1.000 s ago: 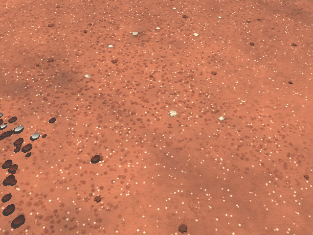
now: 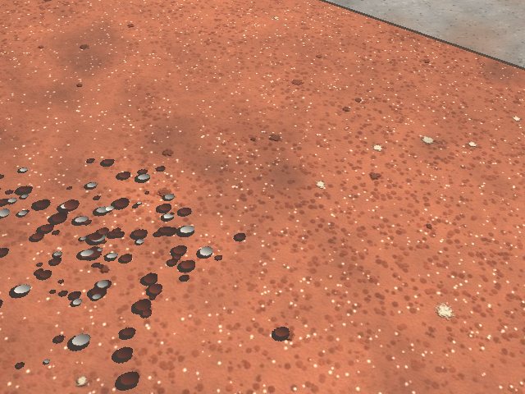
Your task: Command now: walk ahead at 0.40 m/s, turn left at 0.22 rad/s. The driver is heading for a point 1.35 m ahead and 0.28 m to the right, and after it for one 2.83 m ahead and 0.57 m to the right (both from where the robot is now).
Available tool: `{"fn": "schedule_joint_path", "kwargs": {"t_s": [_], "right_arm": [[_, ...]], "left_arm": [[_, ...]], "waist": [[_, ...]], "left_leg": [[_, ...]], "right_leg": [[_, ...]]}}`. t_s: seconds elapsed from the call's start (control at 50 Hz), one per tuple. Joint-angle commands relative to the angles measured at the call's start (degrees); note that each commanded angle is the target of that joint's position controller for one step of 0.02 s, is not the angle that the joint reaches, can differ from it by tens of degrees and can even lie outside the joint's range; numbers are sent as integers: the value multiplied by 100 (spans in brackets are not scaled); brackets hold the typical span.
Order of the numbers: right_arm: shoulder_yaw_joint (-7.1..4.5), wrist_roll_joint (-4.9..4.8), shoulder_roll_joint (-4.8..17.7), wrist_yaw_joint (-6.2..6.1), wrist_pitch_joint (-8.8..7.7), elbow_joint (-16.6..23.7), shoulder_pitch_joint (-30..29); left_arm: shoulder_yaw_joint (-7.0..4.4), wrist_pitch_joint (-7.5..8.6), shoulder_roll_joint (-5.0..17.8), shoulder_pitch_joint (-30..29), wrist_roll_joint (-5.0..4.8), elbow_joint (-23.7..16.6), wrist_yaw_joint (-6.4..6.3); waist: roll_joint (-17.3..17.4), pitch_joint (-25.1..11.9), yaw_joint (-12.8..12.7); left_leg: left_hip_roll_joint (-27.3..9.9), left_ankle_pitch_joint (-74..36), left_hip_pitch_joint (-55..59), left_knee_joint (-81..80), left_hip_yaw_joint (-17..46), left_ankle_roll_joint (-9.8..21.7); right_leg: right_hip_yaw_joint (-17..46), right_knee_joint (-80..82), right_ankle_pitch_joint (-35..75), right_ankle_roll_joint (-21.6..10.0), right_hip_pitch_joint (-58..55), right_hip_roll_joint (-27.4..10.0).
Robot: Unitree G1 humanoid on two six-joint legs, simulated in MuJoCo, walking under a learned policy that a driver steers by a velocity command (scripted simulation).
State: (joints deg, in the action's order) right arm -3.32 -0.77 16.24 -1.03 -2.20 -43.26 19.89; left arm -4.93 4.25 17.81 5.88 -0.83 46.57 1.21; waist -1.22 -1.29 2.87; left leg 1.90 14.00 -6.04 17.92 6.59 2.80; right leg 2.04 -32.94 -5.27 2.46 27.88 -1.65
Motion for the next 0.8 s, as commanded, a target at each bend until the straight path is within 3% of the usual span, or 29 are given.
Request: {"fn": "schedule_joint_path", "kwargs": {"t_s": [0.02, 0.06, 0.1, 0.12, 0.14, 0.16, 0.18, 0.2, 0.24, 0.26, 0.32, 0.42, 0.48, 0.54, 0.58, 0.6, 0.62, 0.64, 0.66, 0.68, 0.7, 0.72, 0.74, 0.8], "right_arm": [[-300, -25, 1111, 17, -55, 179, 217], [-288, -26, 1083, 42, -34, 148, 220], [-245, -34, 977, 46, -1, 153, 146], [-183, 3, 823, 40, -9, 184, 87], [-64, 82, 502, 33, -28, 322, -48], [-8, -7, 295, 0, -144, 564, 244], [-125, -75, 808, -11, -216, 491, 76], [-169, -139, 936, 27, -256, 499, -166], [-152, -34, 796, 69, -282, 512, -467], [-157, -6, 723, 94, -277, 530, -506], [-104, 32, 480, 130, -224, 593, -582], [31, 26, 182, 192, -280, 889, -1493], [46, -29, 185, 280, -323, 1047, -2012], [0, -38, 324, 361, -346, 1158, -2167], [-100, -13, 551, 360, -335, 1077, -1751], [-207, -5, 735, 326, -318, 890, -1065], [-319, 8, 973, 261, -285, 647, -151], [-436, 167, 1545, 212, -260, 553, 556], [-372, 61, 1300, 240, -244, 452, 695], [-245, 37, 924, 234, -235, 497, 354], [-195, 52, 778, 212, -232, 536, -45], [-151, 92, 653, 227, -255, 509, -379], [-111, 134, 490, 239, -311, 506, -620], [-139, 136, 466, 261, -462, 350, -820]], "left_arm": [[12, 204, 414, -942, -47, -616, 69], [11, 258, 500, -780, -63, -593, 95], [-25, 288, 568, -230, -28, -398, 83], [-100, 297, 731, 367, -4, -236, 40], [-185, 310, 1082, 1288, 64, -82, 4], [-338, 257, 1628, 1790, 82, 116, 47], [-182, 268, 1063, 1709, -22, 101, 92], [-86, 252, 781, 1427, -14, 43, 78], [16, 194, 520, 994, 64, -76, 61], [54, 187, 459, 898, 109, -94, 44], [48, 197, 546, 941, 47, -29, 2], [36, 135, 726, 1202, -2, 107, -87], [35, 83, 785, 1601, -46, 263, -109], [6, -14, 848, 1705, -71, 371, -139], [-40, -73, 983, 1631, -52, 367, -168], [-36, -119, 988, 1527, -37, 346, -180], [23, -138, 873, 1500, 19, 280, -197], [212, -64, 265, 2071, 113, 102, -167], [305, 57, 97, 2273, 60, 227, -103], [134, 144, 719, 1773, -125, 114, -52], [123, 180, 771, 1241, -222, -50, -36], [129, 164, 677, 1015, -172, -95, -52], [85, 94, 649, 1042, -101, -62, -76], [119, -149, 312, 1381, -88, 69, -120]], "waist": [[903, 472, 244], [938, 447, 139], [887, 263, -187], [788, -64, -475], [34, -735, -868], [-1789, -1078, -741], [-1131, -663, -835], [-806, -143, -759], [-328, 225, -594], [-409, 256, -495], [-444, 289, -404], [-296, 444, -627], [-253, 575, -800], [-278, 593, -664], [-416, 241, -346], [-405, -198, 64], [-300, -825, 483], [844, -1843, 369], [1703, -2512, 302], [1137, -1623, 382], [772, -823, 285], [386, -295, 78], [461, -82, -122], [585, 123, -404]], "left_leg": [[-1507, 525, 18, -662, 1255, 951], [-1556, 236, 60, -511, 1328, 918], [-1375, -373, -99, -79, 1185, 763], [-1116, -953, -408, 569, 944, 596], [-639, -697, -1121, 2274, 390, 321], [165, 1373, -3033, 4044, -208, -60], [-23, 1795, -3816, 4869, 228, -97], [-289, 1307, -4122, 5089, 232, -24], [-674, 499, -3999, 4759, -76, -61], [-805, 257, -3755, 4575, -113, -90], [-869, -75, -3596, 4084, -345, -277], [-691, -1466, -3136, 2160, -663, -370], [-518, -1939, -2875, 1495, -740, -292], [-454, -1591, -2895, 1164, -641, -65], [-229, -1136, -2209, 1146, -790, 126], [-68, -1150, -1262, 1039, -948, 293], [-307, -1300, 232, 1154, -747, 496], [-1837, -951, 2616, 1296, 1422, 1237], [-2516, -45, 3227, 303, 3603, 1766], [-2356, 554, 2590, 60, 3073, 1454], [-2156, 372, 1669, -89, 2179, 1242], [-1920, -68, 789, -324, 1554, 1112], [-1719, -416, 242, -530, 1086, 1008], [-1593, -823, -540, -1048, 311, 1015]], "right_leg": [[-72, 338, -192, -126, 323, -20], [-142, 516, -328, -276, -22, 4], [-309, 860, -190, -438, -927, 124], [-132, 854, -222, -604, -1845, 5], [907, 965, -448, -978, -3089, -909], [3242, 1599, -1571, -1754, -4403, -1914], [3620, 1863, -2401, -1780, -4276, -1951], [2977, 1883, -2270, -1597, -3899, -1790], [2107, 2078, -1290, -1486, -3196, -1392], [1790, 2181, -824, -1448, -2897, -1252], [1181, 2395, 377, -1529, -2542, -1094], [324, 2529, 1233, -1353, -2232, -773], [308, 2548, 1104, -1338, -2418, -930], [323, 2225, 1627, -1213, -3064, -1215], [253, 1586, 3117, -1098, -3343, -1241], [82, 747, 3925, -989, -3246, -1080], [-63, -458, 3558, -818, -2545, -825], [-286, -2724, 1163, -511, -469, -131], [282, -4010, -2659, -387, 665, 524], [603, -4439, -2593, -474, 1278, 150], [420, -4290, -2121, -521, 1372, -126], [314, -3891, -1698, -495, 1217, -361], [347, -3560, -1402, -466, 919, -552], [396, -3278, -1007, -313, 454, -660]]}}
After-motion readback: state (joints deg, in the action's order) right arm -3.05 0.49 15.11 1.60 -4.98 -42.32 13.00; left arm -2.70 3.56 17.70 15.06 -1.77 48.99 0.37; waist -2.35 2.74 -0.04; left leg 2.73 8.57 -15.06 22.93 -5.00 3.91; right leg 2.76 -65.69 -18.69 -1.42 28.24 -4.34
